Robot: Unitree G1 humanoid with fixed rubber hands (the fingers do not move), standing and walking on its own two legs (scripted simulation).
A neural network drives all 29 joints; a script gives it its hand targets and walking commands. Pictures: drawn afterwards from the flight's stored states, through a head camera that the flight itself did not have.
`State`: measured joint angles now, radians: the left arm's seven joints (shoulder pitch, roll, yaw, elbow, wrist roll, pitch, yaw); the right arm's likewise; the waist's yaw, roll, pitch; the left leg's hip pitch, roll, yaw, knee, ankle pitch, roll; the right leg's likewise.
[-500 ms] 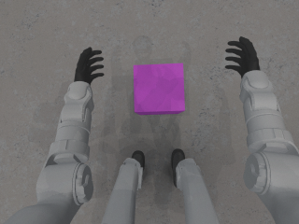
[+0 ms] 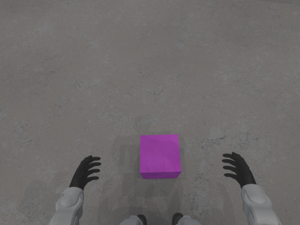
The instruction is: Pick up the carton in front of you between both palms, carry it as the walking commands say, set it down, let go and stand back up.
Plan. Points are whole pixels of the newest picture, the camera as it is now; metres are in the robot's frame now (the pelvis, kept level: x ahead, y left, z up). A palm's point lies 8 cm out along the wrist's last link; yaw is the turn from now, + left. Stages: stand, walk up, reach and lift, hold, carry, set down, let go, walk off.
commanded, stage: let go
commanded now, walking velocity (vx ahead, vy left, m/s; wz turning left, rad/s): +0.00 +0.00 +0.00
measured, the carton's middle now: (159, 158) +0.43 +0.00 -0.63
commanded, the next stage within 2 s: stand in 0.64 s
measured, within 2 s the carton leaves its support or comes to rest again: neither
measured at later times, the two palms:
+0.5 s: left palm (68, 207) +0.17 +0.23 -0.05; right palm (263, 215) +0.16 -0.23 -0.05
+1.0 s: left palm (48, 212) +0.15 +0.29 -0.07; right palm (285, 222) +0.15 -0.29 -0.06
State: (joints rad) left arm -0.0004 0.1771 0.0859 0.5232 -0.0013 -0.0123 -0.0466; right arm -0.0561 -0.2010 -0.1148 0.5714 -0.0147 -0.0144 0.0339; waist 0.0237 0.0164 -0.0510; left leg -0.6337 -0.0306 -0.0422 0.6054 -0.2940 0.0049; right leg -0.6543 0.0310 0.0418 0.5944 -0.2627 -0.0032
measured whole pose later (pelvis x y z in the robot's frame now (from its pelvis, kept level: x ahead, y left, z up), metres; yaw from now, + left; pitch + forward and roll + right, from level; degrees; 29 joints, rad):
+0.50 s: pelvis +0.00 +0.00 +0.02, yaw +0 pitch -6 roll +0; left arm 0.20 0.20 0.05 0.42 0.02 0.15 -0.08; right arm 0.22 -0.21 -0.05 0.42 -0.01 0.15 0.08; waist 0.00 0.01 0.12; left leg -0.07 -0.02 -0.05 0.45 -0.29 0.01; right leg -0.09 0.03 0.04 0.44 -0.26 -0.01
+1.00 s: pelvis +0.02 +0.00 +0.01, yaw +0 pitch +0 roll +0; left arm 0.18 0.34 0.04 0.73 0.04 0.02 0.02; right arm 0.20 -0.34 -0.05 0.71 -0.04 0.01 -0.02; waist 0.00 -0.01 0.00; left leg -0.17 -0.03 -0.05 0.51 -0.33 0.01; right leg -0.19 0.03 0.04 0.50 -0.30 -0.01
